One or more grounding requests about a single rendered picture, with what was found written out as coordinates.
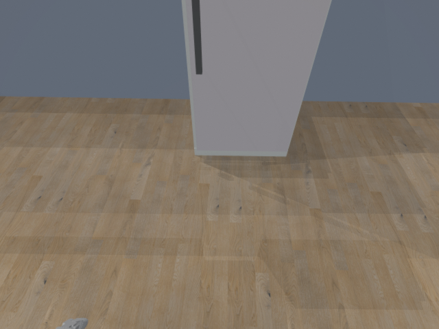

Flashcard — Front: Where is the fridge door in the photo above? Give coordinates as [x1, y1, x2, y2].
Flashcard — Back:
[186, 0, 331, 151]

